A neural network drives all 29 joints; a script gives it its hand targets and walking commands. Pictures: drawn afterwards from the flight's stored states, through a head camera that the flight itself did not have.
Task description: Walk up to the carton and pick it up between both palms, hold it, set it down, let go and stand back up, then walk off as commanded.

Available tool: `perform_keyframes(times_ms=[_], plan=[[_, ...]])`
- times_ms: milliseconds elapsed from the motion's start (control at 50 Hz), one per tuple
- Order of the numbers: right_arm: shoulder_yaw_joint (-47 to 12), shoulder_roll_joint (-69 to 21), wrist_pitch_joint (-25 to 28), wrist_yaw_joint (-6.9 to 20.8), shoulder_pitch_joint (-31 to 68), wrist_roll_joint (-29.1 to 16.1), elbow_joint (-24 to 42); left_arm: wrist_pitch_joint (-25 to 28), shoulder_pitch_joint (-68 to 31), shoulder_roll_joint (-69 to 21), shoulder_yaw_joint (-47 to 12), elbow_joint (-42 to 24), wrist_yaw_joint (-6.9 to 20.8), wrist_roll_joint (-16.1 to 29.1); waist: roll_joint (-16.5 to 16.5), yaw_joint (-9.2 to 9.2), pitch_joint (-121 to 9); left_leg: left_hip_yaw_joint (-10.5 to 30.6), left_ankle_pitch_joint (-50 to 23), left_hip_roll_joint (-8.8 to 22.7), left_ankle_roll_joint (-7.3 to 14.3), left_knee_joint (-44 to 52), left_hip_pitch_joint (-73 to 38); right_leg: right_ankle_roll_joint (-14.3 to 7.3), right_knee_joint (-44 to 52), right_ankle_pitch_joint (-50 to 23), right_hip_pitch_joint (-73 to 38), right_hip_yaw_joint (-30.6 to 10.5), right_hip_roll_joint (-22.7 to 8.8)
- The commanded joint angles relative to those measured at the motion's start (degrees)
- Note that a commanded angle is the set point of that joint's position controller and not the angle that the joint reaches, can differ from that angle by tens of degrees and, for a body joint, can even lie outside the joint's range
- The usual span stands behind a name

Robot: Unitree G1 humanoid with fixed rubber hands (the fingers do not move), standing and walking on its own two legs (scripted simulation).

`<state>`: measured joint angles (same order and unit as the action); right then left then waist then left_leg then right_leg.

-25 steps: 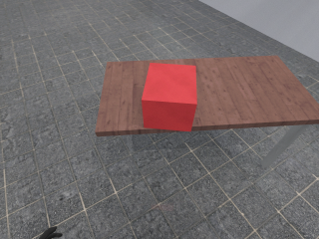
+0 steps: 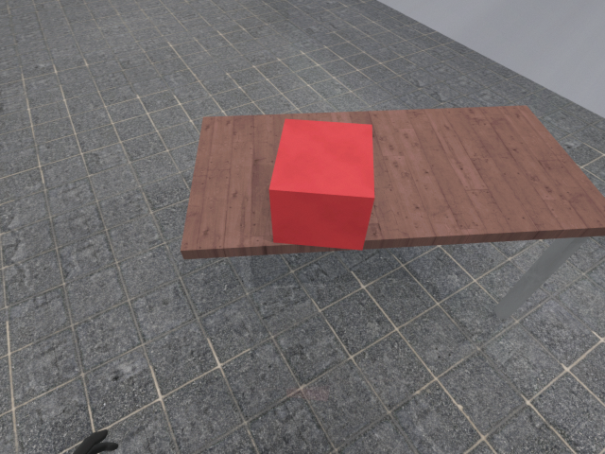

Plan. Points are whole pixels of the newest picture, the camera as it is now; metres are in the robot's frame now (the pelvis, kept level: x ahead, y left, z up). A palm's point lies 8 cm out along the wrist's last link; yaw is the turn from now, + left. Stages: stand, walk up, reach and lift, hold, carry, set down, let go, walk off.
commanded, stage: walk up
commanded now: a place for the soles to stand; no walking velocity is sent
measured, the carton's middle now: (323, 183) +0.70 -0.04 -0.11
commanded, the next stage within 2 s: none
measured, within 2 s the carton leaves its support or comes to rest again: neither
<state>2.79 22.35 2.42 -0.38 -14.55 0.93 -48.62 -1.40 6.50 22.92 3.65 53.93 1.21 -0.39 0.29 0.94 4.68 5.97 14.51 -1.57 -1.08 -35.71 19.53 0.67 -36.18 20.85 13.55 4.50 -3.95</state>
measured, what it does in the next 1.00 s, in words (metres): walks ahead: right foot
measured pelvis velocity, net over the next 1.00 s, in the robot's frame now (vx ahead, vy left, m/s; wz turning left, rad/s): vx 0.17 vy -0.03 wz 0.03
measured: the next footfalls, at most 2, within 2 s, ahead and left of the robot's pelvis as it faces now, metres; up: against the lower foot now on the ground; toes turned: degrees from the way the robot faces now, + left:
right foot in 0.70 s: +0.23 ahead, -0.13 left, +0.00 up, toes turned -5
left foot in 1.18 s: +0.34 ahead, +0.13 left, +0.00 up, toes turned -1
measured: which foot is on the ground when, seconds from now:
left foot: down 0.00-0.70, up 0.72-1.00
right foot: down 0.00-0.34, up 0.36-0.68, down 0.70-1.00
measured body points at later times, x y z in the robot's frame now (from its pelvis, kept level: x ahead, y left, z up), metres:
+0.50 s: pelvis +0.06 +0.02 +0.01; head +0.08 +0.04 +0.46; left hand +0.16 +0.34 -0.11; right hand +0.10 -0.31 -0.08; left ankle +0.08 +0.14 -0.72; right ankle +0.05 -0.11 -0.67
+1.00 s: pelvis +0.17 -0.03 +0.01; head +0.18 -0.04 +0.46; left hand +0.19 +0.30 -0.09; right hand +0.21 -0.36 -0.10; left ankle +0.27 +0.14 -0.67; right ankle +0.19 -0.13 -0.72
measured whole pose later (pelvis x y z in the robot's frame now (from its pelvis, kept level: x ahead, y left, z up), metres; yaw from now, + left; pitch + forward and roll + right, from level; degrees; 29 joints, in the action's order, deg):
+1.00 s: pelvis +0.17 -0.03 +0.01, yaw +1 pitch -3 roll +2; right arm 2.8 24.9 2.8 2.7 -21.2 0.9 -48.6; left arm 2.8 21.5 24.5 3.7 48.5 3.3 -0.4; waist 1.8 -0.1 4.4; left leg 5.1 12.6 -0.3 0.0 -48.5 30.0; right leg -2.2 -32.4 16.1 13.4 5.3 -3.4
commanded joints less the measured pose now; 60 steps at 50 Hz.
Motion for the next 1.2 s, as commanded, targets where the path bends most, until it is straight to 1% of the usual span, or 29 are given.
perform_keyframes(times_ms=[0, 120, 140, 160, 180, 200, 240, 280, 300, 320, 340, 360, 380, 460, 580, 640, 660, 680, 700, 720, 760, 780, 820, 1020, 1080, 1120, 1140, 1160, 1180], plan=[[0.95, 13.47, 1.47, -0.94, 1.1, 0.55, 0.68, 1.07, -1.96, 11.6, 2.24, -4.55, -0.32, -0.62, 1.02, -2.96, -6.76, 9.57, -9.19, 4.97, 5.68, 6.2, 4.28, -5.08, 7.35, 2.34, -5.89, -5.52, -3.26], [0.82, 12.71, 1.46, -0.77, 0.22, 0.19, -0.02, 1.3, -2.87, 11.8, 2.29, -4.73, -0.26, -0.57, 4.16, -2.62, -6.55, 5.32, -9.52, 3.04, 4.45, 5.19, 2.43, -5.73, 8.98, 1.95, -5.69, -5.9, -4.68], [2.57, 14.86, 1.92, 0.81, -3.34, 0.2, 2.08, 2.65, 3.95, 15.42, 4.28, -6.41, 0.89, -1.11, 5.33, -4.52, -11.14, 4.14, 13.43, 1.19, 5.65, 4.74, 5.07, -7.18, 10.92, 19.63, -12.16, -8.54, -5.07], [2.77, 15.43, 1.75, 1.39, -0.64, 0.54, 2.46, 3.13, 7.73, 18.53, 5.25, -4.94, 0.96, -1.85, 7.85, -6.74, -8.69, -1.95, 18.28, -1.76, 3.0, 1.58, 13.5, -8.5, 16.41, 28.91, -17.8, -13.73, -8.35], [2.77, 13.85, 1.56, 1.66, -0.66, 0.73, 2.92, 3.35, 8.25, 19.7, 6.09, -4.54, 0.85, -1.97, 16.6, -6.48, -6.34, -7.51, 11.57, -1.49, 2.87, -7.39, 16.95, -10.48, 21.53, 28.35, -18.9, -19.92, -14.58], [2.41, 13.74, 1.68, 1.62, 0.74, 0.84, 3.56, 3.55, 7.47, 19.72, 6.06, -5.97, 0.66, -1.88, 14.63, -6.61, -1.67, -7.21, 12.6, 2.0, 3.01, -10.15, 19.68, -13.74, 22.98, 24.41, -16.14, -23.03, -19.27], [2.79, 14.34, 2.47, 2.23, -2.11, 0.24, 2.42, 3.52, 4.01, 18.69, 5.67, -8.51, 1.0, -1.93, 11.44, -3.92, -0.29, -6.34, 11.62, 3.5, 2.81, -6.01, 13.32, -13.58, 20.84, 16.97, -10.02, -18.55, -17.17], [3.64, 13.51, 3.22, 2.3, -12.47, 0.31, -0.52, 3.24, -1.85, 17.29, 4.93, -10.65, 1.5, -1.92, 11.32, 2.55, -3.9, -10.27, 2.9, 0.43, 3.14, 4.16, -5.46, -9.83, 10.4, 10.47, -0.49, -7.53, -9.97], [4.78, 14.87, 3.51, 1.82, -18.8, 0.37, -3.06, 2.76, -2.92, 13.79, 4.0, -11.16, 1.66, -2.23, 4.31, 5.82, -5.35, -7.36, 1.46, -1.42, 3.24, 7.62, -16.65, -6.84, -1.74, 8.41, 6.59, -2.95, -4.8], [6.37, 19.58, 3.84, 0.92, -23.82, 1.39, -3.47, 2.75, -1.72, 9.68, 2.81, -12.13, 1.83, -1.79, -11.56, 8.01, -4.67, 18.93, 15.55, 9.1, 6.66, 18.16, -25.32, -2.76, -23.84, 5.21, 21.5, 0.31, 1.86], [6.11, 22.43, 4.25, 0.95, -19.79, 1.13, -1.11, 2.71, 0.84, 10.24, 2.33, -12.92, 1.53, -0.7, -14.6, 4.3, -4.57, 43.35, 18.69, 17.66, 12.92, 23.98, -24.4, -2.35, -28.5, 12.68, 30.42, -5.76, 6.16], [5.77, 22.43, 4.24, 0.89, -13.45, 0.27, 0.79, 2.83, -0.71, 13.83, 3.0, -12.13, 0.93, -0.42, -6.27, 2.02, 1.64, 40.16, 16.97, 18.98, 16.93, 22.42, -15.04, -3.06, -29.85, 11.39, 29.69, -9.82, 1.56], [4.86, 20.52, 4.35, 0.69, -10.87, 0.08, 1.6, 3.11, -0.51, 13.64, 2.93, -11.37, 1.26, 0.17, -2.4, 0.37, 4.88, 33.92, 12.3, 17.02, 16.36, 20.95, -11.17, -3.07, -27.83, 6.76, 27.09, -10.81, -0.57], [3.76, 17.37, 4.42, 0.19, -12.46, -0.1, 2.64, 3.37, 2.61, 12.17, 3.69, -12.31, 1.91, -0.15, -5.33, 1.09, -4.19, 19.69, -16.29, 14.02, 15.04, 15.39, -19.17, -2.01, -17.63, 3.25, 21.58, -7.29, -0.98], [3.82, 18.56, 4.18, 0.53, -7.45, -0.97, 4.92, 4.31, 2.05, 11.85, 3.49, -12.95, 2.44, -0.2, -7.23, -0.42, 1.25, 11.03, -6.59, 12.66, 12.39, 17.0, -5.61, -2.25, -3.66, -5.36, 10.77, -4.53, -0.82], [3.11, 16.54, 3.5, 0.77, -2.66, -0.55, 5.79, 4.75, 12.56, 13.23, 4.97, -8.88, 2.06, 0.01, -3.99, -6.04, -4.38, 6.57, -2.62, 8.37, 9.14, 6.27, 0.14, -2.74, 8.45, -11.05, -8.69, -3.08, 1.12], [2.05, 13.44, 3.14, 0.76, -3.11, -0.6, 6.04, 5.3, 19.95, 15.98, 5.97, -6.84, 1.23, -0.58, 7.11, -9.87, -9.13, 2.97, -0.05, 4.04, 7.43, -7.54, 7.03, -3.51, 10.01, -7.32, -19.81, -5.58, 0.55], [0.36, 8.56, 3.06, 0.97, -6.63, -0.52, 6.3, 6.13, 25.11, 20.52, 7.34, -7.03, 0.41, -1.56, 18.99, -10.74, -11.36, -0.89, 12.4, -2.36, 5.6, -23.86, 16.74, -5.54, 15.1, 10.66, -26.23, -20.34, -10.85], [0.66, 9.84, 2.71, 0.64, -8.86, -0.57, 5.38, 6.37, 20.36, 21.47, 6.76, -9.27, 0.08, -1.6, 14.31, -7.31, -8.93, -1.83, 14.52, -3.26, 4.32, -30.71, 22.61, -9.17, 25.71, 26.52, -20.25, -40.28, -21.56], [2.03, 15.04, 2.18, 0.67, -6.14, -0.99, 4.1, 6.27, 16.42, 21.75, 5.95, -10.21, 0.41, -0.72, 7.67, -6.63, -2.16, 2.2, 11.4, -0.13, 4.62, -33.12, 21.78, -9.03, 28.65, 33.3, -9.16, -41.66, -22.24], [2.59, 15.88, 2.27, 1.54, -7.96, -1.54, 2.65, 6.23, 10.06, 17.3, 5.03, -10.73, 0.63, -0.09, 4.05, -2.91, 1.94, 1.7, 3.43, 2.72, 3.74, -29.49, 18.61, -8.23, 26.24, 20.66, -3.67, -26.88, -14.97], [2.86, 14.7, 2.06, 1.83, -10.99, -1.2, 1.15, 6.35, 9.9, 15.83, 4.73, -10.52, 0.49, 0.0, 4.92, -2.15, 1.64, 0.4, 0.94, 2.73, 3.38, -28.39, 16.83, -5.8, 25.89, 14.6, -3.13, -22.36, -12.95], [2.77, 13.4, 1.75, 2.38, -12.32, -0.94, 0.2, 6.6, 11.74, 15.42, 4.57, -10.81, 0.81, -0.1, 7.21, -2.14, -2.0, -2.32, -2.13, 3.06, 2.01, -25.52, 13.33, -7.21, 25.35, 8.64, -3.11, -16.14, -10.31], [2.45, 11.69, 2.3, 2.42, -4.57, -0.13, 2.96, 4.47, 14.42, 16.07, 3.77, -11.05, 1.44, -0.53, 9.45, -5.27, -0.83, -9.61, -2.65, 2.91, 0.68, -1.78, 6.8, -11.79, 19.31, 7.2, -0.86, -9.62, -10.32], [2.55, 11.75, 2.91, 1.49, -7.98, -0.08, 1.55, 3.45, 11.66, 15.78, 3.18, -11.97, 1.37, -0.2, 8.54, -2.84, -1.74, -10.57, -4.6, 1.85, 1.31, 1.8, -1.03, -11.49, 13.99, 4.64, 2.62, -8.05, -10.53], [3.15, 13.53, 3.57, 0.3, -14.18, 0.41, -0.13, 2.72, 11.01, 13.33, 2.23, -12.27, 1.15, -0.57, 3.83, 0.1, -6.46, -8.75, -0.65, -0.33, 2.72, 5.33, -11.44, -8.97, 3.68, -0.18, 3.9, -6.83, -8.56], [4.04, 15.94, 3.94, -0.38, -17.07, 0.77, -0.39, 2.48, 13.29, 10.82, 1.61, -12.98, 1.13, -0.51, -2.28, 0.75, -9.18, 2.41, 5.09, 4.39, 4.08, 11.18, -15.63, -6.61, -8.08, -1.3, 6.23, -3.88, -4.57], [5.04, 20.95, 4.34, -0.83, -17.13, 1.41, 0.87, 2.06, 12.91, 7.88, 0.6, -14.45, 1.04, -0.04, -12.6, 0.64, -5.74, 25.55, 2.47, 16.63, 8.01, 15.83, -16.98, -2.95, -19.95, 7.69, 17.52, -2.95, 2.12], [5.36, 23.87, 4.18, -0.7, -15.46, 0.12, 2.15, 1.65, 14.08, 11.8, 1.61, -13.51, 0.18, 0.13, -12.14, 0.61, -5.22, 35.1, 1.61, 21.6, 15.42, 17.83, -18.51, -2.9, -24.52, 15.04, 24.69, -5.36, 3.65]])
